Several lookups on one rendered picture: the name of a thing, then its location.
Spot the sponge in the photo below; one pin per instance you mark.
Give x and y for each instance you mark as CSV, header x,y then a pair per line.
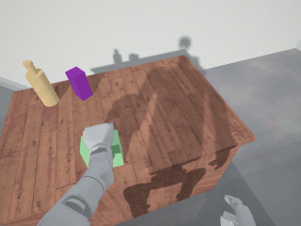
x,y
116,149

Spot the left robot forearm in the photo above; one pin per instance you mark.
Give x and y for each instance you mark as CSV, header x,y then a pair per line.
x,y
84,197

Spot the robot left upper arm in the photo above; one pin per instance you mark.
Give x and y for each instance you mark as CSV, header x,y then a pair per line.
x,y
63,215

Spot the right robot hand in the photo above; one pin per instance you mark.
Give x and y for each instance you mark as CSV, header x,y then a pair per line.
x,y
242,213

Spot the left robot hand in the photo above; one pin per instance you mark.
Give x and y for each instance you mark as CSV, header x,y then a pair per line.
x,y
99,134

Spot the table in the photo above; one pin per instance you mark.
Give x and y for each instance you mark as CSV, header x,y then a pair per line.
x,y
177,136

